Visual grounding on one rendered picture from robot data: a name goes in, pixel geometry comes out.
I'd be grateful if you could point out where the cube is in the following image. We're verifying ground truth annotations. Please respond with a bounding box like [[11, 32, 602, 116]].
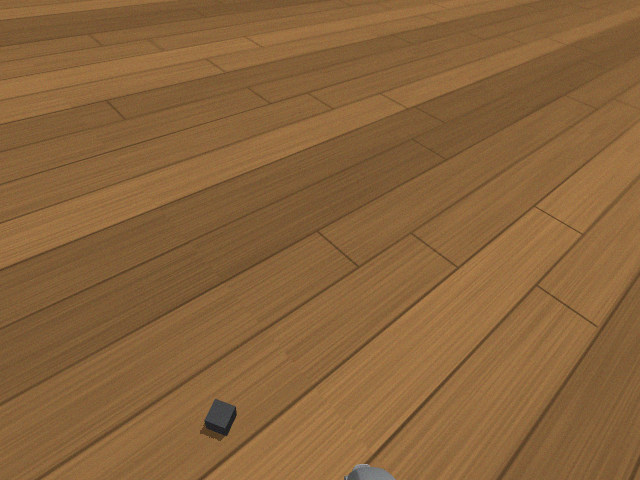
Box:
[[204, 399, 237, 436]]

